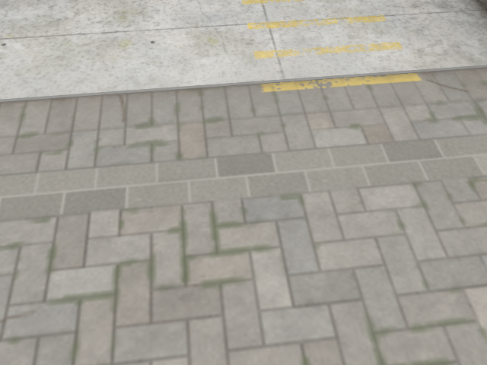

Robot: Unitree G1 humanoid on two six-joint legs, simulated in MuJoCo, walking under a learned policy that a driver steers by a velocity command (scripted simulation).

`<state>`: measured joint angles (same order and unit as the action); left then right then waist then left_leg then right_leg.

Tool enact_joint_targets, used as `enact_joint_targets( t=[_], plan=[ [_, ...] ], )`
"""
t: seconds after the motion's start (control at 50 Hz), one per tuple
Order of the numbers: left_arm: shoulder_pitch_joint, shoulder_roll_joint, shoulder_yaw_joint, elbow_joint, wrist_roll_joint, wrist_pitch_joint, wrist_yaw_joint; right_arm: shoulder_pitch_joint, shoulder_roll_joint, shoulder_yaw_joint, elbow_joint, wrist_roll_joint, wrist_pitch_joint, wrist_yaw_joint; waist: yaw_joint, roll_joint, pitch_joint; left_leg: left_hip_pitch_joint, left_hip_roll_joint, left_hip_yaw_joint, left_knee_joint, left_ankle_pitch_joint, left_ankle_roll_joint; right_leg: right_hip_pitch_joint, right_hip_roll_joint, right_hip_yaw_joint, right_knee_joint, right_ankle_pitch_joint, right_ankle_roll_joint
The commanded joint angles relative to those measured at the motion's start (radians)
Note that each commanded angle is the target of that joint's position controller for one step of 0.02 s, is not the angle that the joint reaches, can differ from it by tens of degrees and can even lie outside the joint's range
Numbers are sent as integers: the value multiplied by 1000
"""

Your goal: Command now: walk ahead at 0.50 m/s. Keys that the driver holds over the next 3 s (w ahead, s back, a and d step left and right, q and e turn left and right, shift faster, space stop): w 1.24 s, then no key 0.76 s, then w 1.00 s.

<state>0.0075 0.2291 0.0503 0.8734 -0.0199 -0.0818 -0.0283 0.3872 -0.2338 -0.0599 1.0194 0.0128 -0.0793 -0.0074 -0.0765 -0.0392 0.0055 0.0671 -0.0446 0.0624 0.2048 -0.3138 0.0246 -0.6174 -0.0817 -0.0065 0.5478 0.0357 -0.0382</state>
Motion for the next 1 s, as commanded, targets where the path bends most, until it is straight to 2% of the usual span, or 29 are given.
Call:
enact_joint_targets(
  t=[0.02, 0.04, 0.06, 0.08, 0.1, 0.12, 0.14, 0.16, 0.18, 0.2, 0.24, 0.3, 0.34, 0.42, 0.5, 0.54, 0.58, 0.6, 0.62, 0.64, 0.66, 0.68, 0.7, 0.72, 0.74, 0.78, 0.82, 0.9, 1.0],
  plan=[
    [-62, 105, 23, -79, -4, -25, -14, 16, -178, -41, -20, 5, 8, -10, 52, 129, 48, 35, 315, -116, 57, 575, 138, 24, 27, -15, -40, -93, -39],
    [24, 132, 38, -57, -1, -26, -13, -9, -184, -42, -26, 6, 13, -11, 104, 142, -7, 27, 297, -95, 154, 746, 122, 158, 63, -47, -51, -106, -58],
    [194, 178, 64, -2, 2, -25, -7, -24, -163, -34, -34, 3, 18, -10, 181, 126, -105, -38, 242, -55, 345, 814, 94, 391, 83, -58, -52, -85, -88],
    [383, 254, 85, 37, 15, -23, 3, -10, -132, -18, -57, -14, 18, -11, 233, 13, -256, -262, 179, -11, 666, 533, 58, 714, -99, 153, -21, -70, -153],
    [435, 307, 93, 60, 18, -19, -2, 116, 9, 21, -60, -11, -6, 2, 157, -255, -378, -657, -19, -51, 1006, -179, -3, 1022, -313, 653, -160, -277, -314],
    [423, 217, 66, 52, 8, -19, -2, 55, -89, 1, -52, 13, -32, 8, 192, -174, -364, -772, 19, -190, 1135, -263, 15, 1014, -296, 728, -234, -380, -288],
    [334, 174, 53, 36, 5, -22, 2, -42, -141, -13, -84, 34, -47, 11, 182, -131, -220, -844, 71, -171, 1153, -187, 32, 891, -267, 572, -245, -333, -242],
    [252, 151, 44, 16, 11, -25, 3, -100, -144, -14, -96, 31, -52, 4, 152, -37, -143, -811, 126, -143, 1110, -88, 35, 737, -232, 451, -268, -229, -217],
    [199, 126, 37, 10, 23, -28, 0, -127, -139, -22, -100, 15, -47, -3, 121, -3, -86, -763, 160, -134, 1046, -28, 33, 600, -202, 370, -296, -141, -205],
    [178, 97, 27, 11, 33, -31, -3, -107, -126, -27, -96, 10, -33, -5, 84, -15, -72, -698, 186, -143, 1008, 7, 35, 521, -172, 309, -326, -98, -195],
    [195, 101, 28, 28, 28, -35, -4, -77, -82, -24, -90, 8, -8, -8, 59, -29, -52, -655, 201, -136, 939, 27, 29, 453, -156, 250, -377, -78, -204],
    [242, 146, 38, 48, 25, -36, 15, -168, -85, -27, -123, -3, 5, -11, 67, -8, 1, -740, 211, -124, 799, 146, -1, 442, -151, 189, -427, -40, -211],
    [272, 151, 38, 58, 22, -29, 26, -233, -82, -28, -144, -9, 4, -8, 82, -5, 16, -778, 207, -117, 685, 261, -15, 466, -135, 149, -436, -16, -194],
    [333, 156, 36, 79, 12, -22, 34, -365, -59, -16, -178, -2, -4, 6, 124, -14, 44, -735, 164, -73, 465, 424, -16, 489, -98, 70, -442, -17, -158],
    [406, 163, 39, 116, 6, -7, 36, -475, -59, -5, -218, 7, -11, 26, 161, -15, 80, -761, 139, -60, 357, 393, -5, 613, -140, 67, -402, -10, -158],
    [418, 172, 45, 128, 4, 4, 39, -501, -69, -4, -238, 10, -18, 40, 155, -24, 85, -766, 131, -62, 324, 328, 15, 680, -174, 77, -359, 42, -150],
    [396, 187, 51, 127, 2, 13, 43, -457, -97, -13, -235, 11, -24, 47, 116, -45, 55, -677, 105, -45, 298, 257, 43, 714, -188, 75, -295, 188, -130],
    [371, 196, 54, 121, 1, 17, 44, -385, -122, -26, -218, 9, -26, 47, 70, -60, 8, -558, 71, -16, 287, 238, 61, 710, -175, 58, -215, 357, -116],
    [351, 180, 47, 115, 1, 21, 44, -232, -162, -49, -169, 5, -26, 42, -5, -48, -81, -348, 41, 7, 272, 259, 89, 665, -127, 19, -47, 467, -91],
    [348, 150, 33, 93, 13, 21, 44, -39, -230, -72, -123, -7, -25, 32, -71, 21, -222, -30, 171, -137, 313, 286, 148, 472, -72, -21, 231, 286, -56],
    [465, 28, -4, 85, 18, -1, 33, 62, -313, -91, -95, -12, -18, 31, -26, 268, -363, 342, 415, -607, 232, 101, 308, 52, 113, -37, 624, -264, 18],
    [427, 80, 7, 96, 4, -27, 26, 60, -228, -62, -99, -7, -17, 33, -45, 257, -394, 355, 435, -782, 113, 22, 303, -72, 118, 118, 757, -607, 2],
    [333, 152, 27, 65, -23, -41, 22, -29, -182, -47, -111, -1, -19, 31, -32, 213, -246, 233, 402, -636, 100, 13, 251, -155, 59, 118, 803, -553, -17],
    [274, 155, 27, 51, -26, -45, 27, -118, -153, -36, -135, -4, -20, 30, -2, 138, -150, 74, 366, -505, 75, 84, 224, -139, 3, 85, 765, -456, -23],
    [245, 148, 33, 48, -12, -40, 34, -177, -124, -28, -142, -14, -22, 34, 28, 92, -82, -72, 330, -415, 39, 153, 210, -96, -31, 71, 700, -389, -21],
    [287, 109, 37, 59, -3, -11, 41, -208, -91, -18, -137, -25, -28, 40, 84, 129, -50, -218, 281, -316, -23, 200, 196, 18, -70, 78, 619, -323, -17],
    [285, 84, 36, 56, 1, 7, 44, -181, -115, -23, -121, -20, -33, 34, 97, 123, -23, -265, 270, -261, -65, 240, 210, 16, -80, 66, 555, -285, -2],
    [149, 88, 39, 9, 16, 8, 42, -114, -149, -29, -96, -16, -28, 9, 73, 94, 18, -226, 262, -196, -96, 310, 204, -88, -80, 59, 337, -82, 33],
    [-14, 63, 23, -35, 6, -1, 23, -34, -160, -29, -66, -3, -20, -1, 20, 98, 55, -181, 237, -117, -98, 298, 171, -40, -29, 10, 84, 78, 35]
  ],
)
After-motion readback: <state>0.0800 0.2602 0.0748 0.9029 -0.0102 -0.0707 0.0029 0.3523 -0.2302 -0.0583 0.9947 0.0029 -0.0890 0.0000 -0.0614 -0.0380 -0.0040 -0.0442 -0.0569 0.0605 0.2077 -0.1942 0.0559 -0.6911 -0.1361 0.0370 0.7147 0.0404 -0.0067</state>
